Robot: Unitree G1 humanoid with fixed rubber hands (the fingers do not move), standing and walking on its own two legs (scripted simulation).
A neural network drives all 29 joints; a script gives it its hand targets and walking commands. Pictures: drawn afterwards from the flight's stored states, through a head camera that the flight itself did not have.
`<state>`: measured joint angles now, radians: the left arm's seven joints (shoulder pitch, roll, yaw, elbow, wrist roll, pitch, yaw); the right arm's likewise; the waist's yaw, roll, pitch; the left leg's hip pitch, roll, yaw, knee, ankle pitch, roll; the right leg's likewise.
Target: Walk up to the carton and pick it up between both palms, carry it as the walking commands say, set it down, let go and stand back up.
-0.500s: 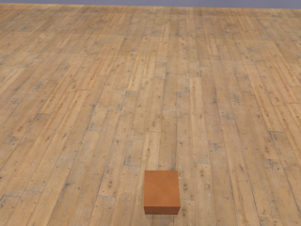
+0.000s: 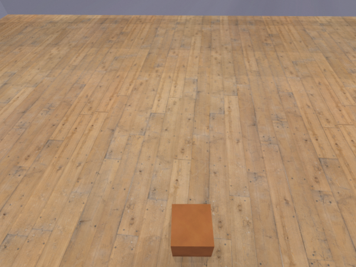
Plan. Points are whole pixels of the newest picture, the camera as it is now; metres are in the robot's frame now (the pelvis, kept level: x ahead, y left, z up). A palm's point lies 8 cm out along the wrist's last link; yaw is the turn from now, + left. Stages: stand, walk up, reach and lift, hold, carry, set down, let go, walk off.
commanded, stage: walk up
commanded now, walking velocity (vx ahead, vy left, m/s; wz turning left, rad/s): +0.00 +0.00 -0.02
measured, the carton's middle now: (191, 230) +0.44 -0.02 -0.69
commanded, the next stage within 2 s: none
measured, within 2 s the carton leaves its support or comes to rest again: neither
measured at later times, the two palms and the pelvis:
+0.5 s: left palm out of the picture +0.01 +0.25 -0.13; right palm out of the picture +0.00 -0.25 -0.14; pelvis +0.00 +0.00 +0.00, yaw +0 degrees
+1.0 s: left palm out of the picture +0.02 +0.26 -0.13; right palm out of the picture +0.00 -0.25 -0.14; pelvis +0.00 +0.00 +0.00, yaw +0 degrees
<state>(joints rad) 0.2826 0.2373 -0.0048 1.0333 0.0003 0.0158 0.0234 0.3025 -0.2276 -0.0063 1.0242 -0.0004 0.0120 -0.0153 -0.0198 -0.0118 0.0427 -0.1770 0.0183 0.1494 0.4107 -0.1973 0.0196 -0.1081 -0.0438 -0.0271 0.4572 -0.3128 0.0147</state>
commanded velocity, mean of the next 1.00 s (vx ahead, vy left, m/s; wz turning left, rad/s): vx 0.00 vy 0.00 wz -0.07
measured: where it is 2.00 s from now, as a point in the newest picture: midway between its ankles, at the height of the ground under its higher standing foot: outside the picture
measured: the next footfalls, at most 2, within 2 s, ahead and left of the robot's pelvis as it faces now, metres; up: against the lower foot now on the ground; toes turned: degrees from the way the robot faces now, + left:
none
